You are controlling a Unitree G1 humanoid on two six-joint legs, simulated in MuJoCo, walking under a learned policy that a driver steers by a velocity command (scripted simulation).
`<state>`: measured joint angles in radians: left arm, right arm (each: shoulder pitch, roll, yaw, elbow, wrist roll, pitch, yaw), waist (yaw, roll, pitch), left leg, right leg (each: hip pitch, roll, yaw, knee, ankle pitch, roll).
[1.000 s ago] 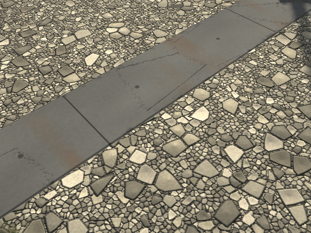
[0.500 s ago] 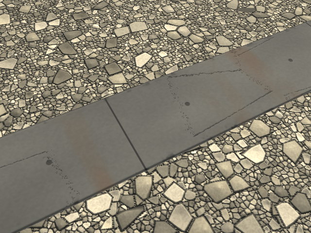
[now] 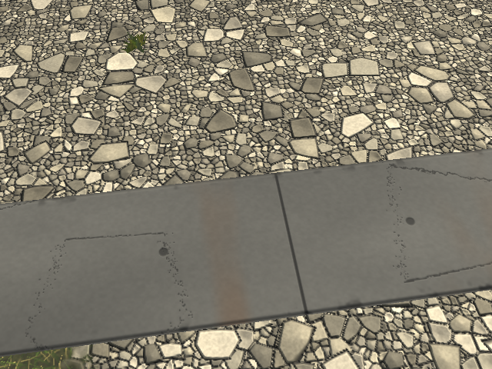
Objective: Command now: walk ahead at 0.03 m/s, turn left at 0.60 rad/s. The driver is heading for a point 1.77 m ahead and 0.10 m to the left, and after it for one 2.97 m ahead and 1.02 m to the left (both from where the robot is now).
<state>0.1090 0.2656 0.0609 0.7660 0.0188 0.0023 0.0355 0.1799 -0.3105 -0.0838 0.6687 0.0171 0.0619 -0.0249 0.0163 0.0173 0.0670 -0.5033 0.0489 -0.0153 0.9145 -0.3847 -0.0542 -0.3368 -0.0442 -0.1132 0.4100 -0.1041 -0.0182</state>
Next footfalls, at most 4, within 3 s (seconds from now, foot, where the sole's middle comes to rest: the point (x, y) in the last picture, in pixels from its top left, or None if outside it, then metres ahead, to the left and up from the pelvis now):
0.12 left None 0.05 0.14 -0.78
0.56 right None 0.10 -0.09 -0.78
1.50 right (259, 360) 0.45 0.01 -0.78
2.04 left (151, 280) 0.67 0.32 -0.78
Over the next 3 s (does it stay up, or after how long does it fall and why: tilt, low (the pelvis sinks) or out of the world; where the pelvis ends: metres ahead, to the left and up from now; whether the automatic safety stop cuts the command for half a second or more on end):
stays up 0.91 0.21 0.00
